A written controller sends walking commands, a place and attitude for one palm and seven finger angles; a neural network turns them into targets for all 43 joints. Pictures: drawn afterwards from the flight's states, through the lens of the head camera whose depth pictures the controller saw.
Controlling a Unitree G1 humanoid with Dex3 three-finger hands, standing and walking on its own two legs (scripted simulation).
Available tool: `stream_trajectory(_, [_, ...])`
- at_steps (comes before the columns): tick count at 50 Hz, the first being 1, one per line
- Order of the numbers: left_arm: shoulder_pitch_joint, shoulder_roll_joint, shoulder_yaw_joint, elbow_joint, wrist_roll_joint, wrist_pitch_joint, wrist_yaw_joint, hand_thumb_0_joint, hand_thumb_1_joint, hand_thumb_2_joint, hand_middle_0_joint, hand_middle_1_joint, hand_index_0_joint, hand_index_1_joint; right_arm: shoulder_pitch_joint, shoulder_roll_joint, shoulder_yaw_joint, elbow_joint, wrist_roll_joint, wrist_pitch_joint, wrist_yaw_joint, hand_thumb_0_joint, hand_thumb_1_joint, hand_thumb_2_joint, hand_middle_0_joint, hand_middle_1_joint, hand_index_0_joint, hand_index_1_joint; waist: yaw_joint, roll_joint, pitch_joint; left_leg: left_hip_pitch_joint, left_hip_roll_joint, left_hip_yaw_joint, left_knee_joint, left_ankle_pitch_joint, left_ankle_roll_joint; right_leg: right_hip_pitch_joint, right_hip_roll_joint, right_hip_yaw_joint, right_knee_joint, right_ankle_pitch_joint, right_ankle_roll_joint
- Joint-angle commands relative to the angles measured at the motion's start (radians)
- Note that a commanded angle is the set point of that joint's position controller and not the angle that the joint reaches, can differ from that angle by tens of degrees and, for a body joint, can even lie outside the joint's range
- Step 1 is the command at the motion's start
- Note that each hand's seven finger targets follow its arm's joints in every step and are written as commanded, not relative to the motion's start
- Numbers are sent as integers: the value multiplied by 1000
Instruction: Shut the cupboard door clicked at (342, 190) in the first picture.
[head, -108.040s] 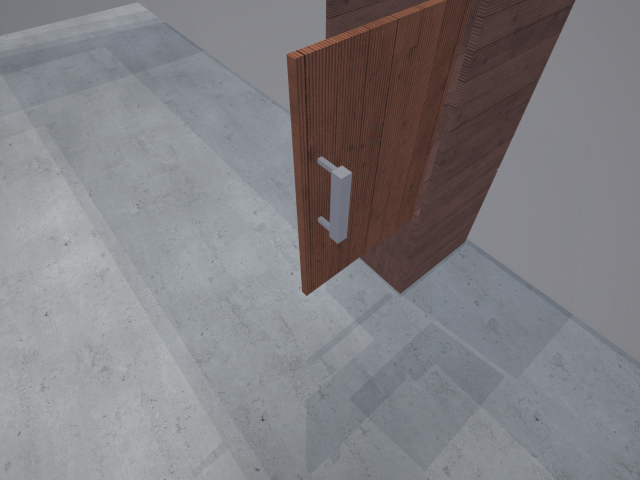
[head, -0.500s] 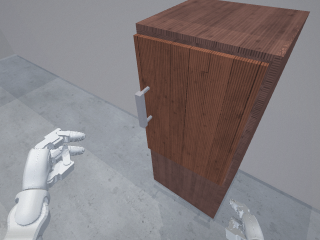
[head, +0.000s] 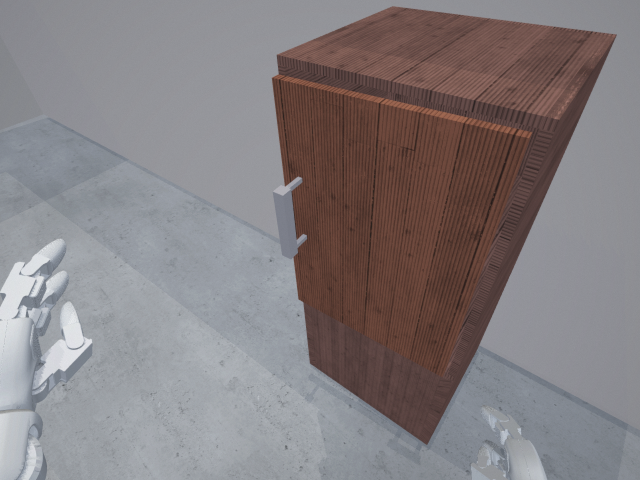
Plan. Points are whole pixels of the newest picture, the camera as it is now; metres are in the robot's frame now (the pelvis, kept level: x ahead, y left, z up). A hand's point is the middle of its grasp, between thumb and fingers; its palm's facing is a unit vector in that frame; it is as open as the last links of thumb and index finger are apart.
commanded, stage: draw the hand back to the body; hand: left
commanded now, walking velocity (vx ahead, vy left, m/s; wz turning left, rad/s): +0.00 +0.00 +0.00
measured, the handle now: (293, 218) +0.61 +0.14 -0.02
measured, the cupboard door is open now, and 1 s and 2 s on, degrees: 3 3 3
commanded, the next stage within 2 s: step back with the hand held close in 0.08 s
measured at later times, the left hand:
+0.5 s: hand (82, 339) +0.20 +0.27 +0.15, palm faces +0.39 -0.79 -0.47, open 7.4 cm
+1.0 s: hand out of the picture +0.10 +0.29 +0.16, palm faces +0.49 -0.74 -0.46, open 7.4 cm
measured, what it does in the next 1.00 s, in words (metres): shifts its weight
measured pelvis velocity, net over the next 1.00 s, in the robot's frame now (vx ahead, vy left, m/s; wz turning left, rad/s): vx -0.09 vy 0.02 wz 0.06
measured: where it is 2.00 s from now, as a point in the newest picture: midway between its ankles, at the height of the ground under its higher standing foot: outside the picture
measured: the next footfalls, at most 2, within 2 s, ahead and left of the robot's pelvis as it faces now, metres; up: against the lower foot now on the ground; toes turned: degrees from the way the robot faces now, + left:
left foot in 1.22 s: -0.04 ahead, +0.14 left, +0.00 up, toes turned +6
right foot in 1.48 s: -0.27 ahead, -0.10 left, +0.00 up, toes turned -1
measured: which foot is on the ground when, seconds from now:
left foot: down 0.00-1.00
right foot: down 0.00-1.00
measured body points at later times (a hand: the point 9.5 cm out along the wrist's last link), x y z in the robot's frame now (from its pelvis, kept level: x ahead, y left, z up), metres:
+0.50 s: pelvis +0.00 +0.01 +0.00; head +0.00 -0.01 +0.45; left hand +0.17 +0.31 +0.18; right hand +0.17 -0.24 -0.10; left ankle +0.01 +0.10 -0.74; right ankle -0.02 -0.12 -0.74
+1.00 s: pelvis -0.09 +0.02 -0.02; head -0.09 +0.03 +0.43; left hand +0.07 +0.33 +0.18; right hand +0.08 -0.22 -0.10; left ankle +0.01 +0.10 -0.74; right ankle -0.02 -0.11 -0.74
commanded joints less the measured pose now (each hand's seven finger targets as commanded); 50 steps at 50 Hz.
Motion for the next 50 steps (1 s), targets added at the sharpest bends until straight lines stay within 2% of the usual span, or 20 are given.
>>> stream_trajectory(1, [-97,242,165,-255,3,-92,25,0,900,900,-200,-300,-200,-300,-154,-87,-27,-170,-6,-66,-5,0,-900,-900,200,300,200,300,-1,40,-44,12,38,-18,-75,94,-7,-49,-8,4,-79,99,-13])
stream_trajectory(6, [-75,211,156,-184,-6,-88,11,0,900,900,-200,-300,-200,-300,-150,-89,-30,-168,-3,-55,0,0,-900,-900,200,300,200,300,-7,0,17,-2,44,-11,-81,87,-8,-78,-7,7,-95,82,-8])
stream_trajectory(8, [-53,203,154,-158,-9,-85,5,0,900,900,-200,-300,-200,-300,-148,-95,-36,-167,-5,-53,0,0,-900,-900,200,300,200,300,-5,-41,11,9,47,-7,-77,108,-2,-75,-6,9,-103,103,-5])
stream_trajectory(10, [-68,196,139,-183,-8,-87,2,0,900,900,-200,-300,-200,-300,-145,-95,-38,-172,-4,-47,3,0,-900,-900,200,300,200,300,-8,-30,-24,23,47,-3,-72,118,0,-65,-10,10,-92,111,-3])
stream_trajectory(11, [-148,300,239,-223,-1,-127,11,0,900,900,-200,-300,-200,-300,-136,-123,-50,-200,2,-28,4,0,-900,-900,200,300,200,300,-42,-42,-15,-45,61,-36,-3,60,22,-142,-71,109,-141,117,-6])
stream_trajectory(12, [-75,239,189,-158,-4,-139,8,0,900,900,-200,-300,-200,-300,-135,-110,-50,-180,-3,-16,1,0,-900,-900,200,300,200,300,-51,-76,-33,-40,54,-39,32,56,20,-166,-103,125,-155,104,-15])
stream_trajectory(16, [-15,242,182,-178,2,-165,16,0,900,900,-200,-300,-200,-300,-127,-104,-58,-180,-8,12,-1,0,-900,-900,200,300,200,300,-55,-90,-86,-63,57,-36,74,107,11,-169,-147,128,-110,194,-31])
stream_trajectory(23, [23,315,246,-298,-2,-170,35,0,900,900,-200,-300,-200,-300,-127,-125,-73,-220,-4,57,-23,0,-900,-900,200,300,200,300,-56,7,-214,-52,106,-63,39,434,6,-75,-83,56,63,444,-1])
stream_trajectory(25, [52,297,236,-286,-4,-164,38,0,900,900,-200,-300,-200,-300,-117,-120,-72,-235,-2,69,-25,0,-900,-900,200,300,200,300,-57,-11,-205,-86,118,-70,30,447,7,-66,-70,52,87,436,4])
stream_trajectory(28, [92,307,259,-272,-7,-162,42,0,900,900,-200,-300,-200,-300,-109,-129,-81,-239,-3,78,-25,0,-900,-900,200,300,200,300,-56,-28,-207,-128,126,-78,16,388,8,-58,-65,58,93,408,5])
stream_trajectory(31, [107,279,235,-264,-6,-164,42,0,900,900,-200,-300,-200,-300,-102,-129,-79,-248,1,84,-22,0,-900,-900,200,300,200,300,-62,-27,-181,-203,143,-99,-18,281,13,-59,-55,61,107,318,9])
stream_trajectory(34, [111,277,240,-254,0,-174,43,0,900,900,-200,-300,-200,-300,-105,-132,-77,-249,0,78,-23,0,-900,-900,200,300,200,300,-62,0,-147,-319,158,-124,-70,93,33,-27,-39,62,125,227,17])
stream_trajectory(38, [60,297,265,-283,23,-202,47,0,900,900,-200,-300,-200,-300,-107,-150,-79,-255,-6,60,-28,0,-900,-900,200,300,200,300,-65,51,-99,-534,177,-174,-157,-300,66,61,-10,64,170,115,26])
stream_trajectory(40, [36,277,252,-302,34,-217,47,0,900,900,-200,-300,-200,-300,-97,-149,-76,-257,-9,49,-27,0,-900,-900,200,300,200,300,-69,76,-80,-623,194,-198,-187,-413,81,99,7,56,217,82,29])
stream_trajectory(42, [7,268,247,-325,44,-226,49,0,900,900,-200,-300,-200,-300,-86,-150,-79,-253,-12,37,-27,0,-900,-900,200,300,200,300,-70,88,-83,-666,202,-207,-192,-469,89,123,20,48,250,69,31])
stream_trajectory(43, [-7,299,275,-344,50,-233,49,0,900,900,-200,-300,-200,-300,-89,-159,-82,-248,-18,29,-28,0,-900,-900,200,300,200,300,-67,103,-94,-673,208,-218,-200,-488,92,134,28,48,265,63,33])
stream_trajectory(44, [-14,267,248,-343,51,-236,47,0,900,900,-200,-300,-200,-300,-83,-149,-77,-248,-17,25,-27,0,-900,-900,200,300,200,300,-70,105,-84,-686,211,-216,-195,-492,93,133,27,46,280,61,32])
stream_trajectory(47, [-27,267,256,-343,62,-244,50,0,900,900,-200,-300,-200,-300,-74,-153,-84,-243,-19,10,-22,0,-900,-900,200,300,200,300,-70,107,-77,-740,207,-206,-163,-569,95,139,35,61,302,12,24])
stream_trajectory(48, [-18,300,290,-330,66,-246,51,0,900,900,-200,-300,-200,-300,-73,-157,-88,-239,-22,7,-21,0,-900,-900,200,300,200,300,-68,84,-76,-732,199,-194,-137,-562,91,121,27,81,281,-6,18])
stream_trajectory(50, [-4,274,267,-327,61,-251,51,0,900,900,-200,-300,-200,-300,-66,-141,-89,-243,-17,8,-14,0,-900,-900,200,300,200,300,-74,17,-52,-674,144,-136,-11,-525,64,-16,-25,176,178,-111,-17])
